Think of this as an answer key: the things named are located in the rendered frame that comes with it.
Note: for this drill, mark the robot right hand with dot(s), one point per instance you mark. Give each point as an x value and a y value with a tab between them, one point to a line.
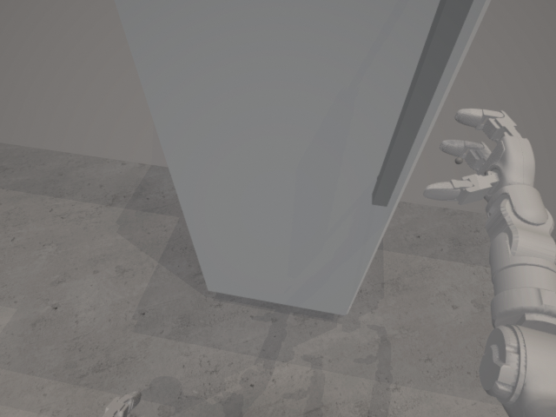
512	160

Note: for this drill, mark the robot left hand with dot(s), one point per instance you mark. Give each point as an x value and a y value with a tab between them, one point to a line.
121	407

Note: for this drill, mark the right robot forearm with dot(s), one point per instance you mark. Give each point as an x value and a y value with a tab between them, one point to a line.
522	257

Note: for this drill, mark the fridge door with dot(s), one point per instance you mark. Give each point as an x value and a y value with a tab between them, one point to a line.
275	117

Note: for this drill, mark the handle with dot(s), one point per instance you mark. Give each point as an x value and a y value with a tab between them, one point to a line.
445	29

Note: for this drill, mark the robot right upper arm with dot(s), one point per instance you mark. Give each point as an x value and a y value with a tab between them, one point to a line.
519	369

